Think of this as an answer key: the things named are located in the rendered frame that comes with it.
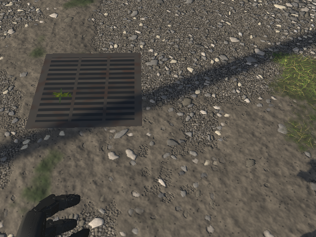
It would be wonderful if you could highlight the robot left hand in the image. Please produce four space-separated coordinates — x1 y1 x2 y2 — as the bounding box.
16 194 90 237

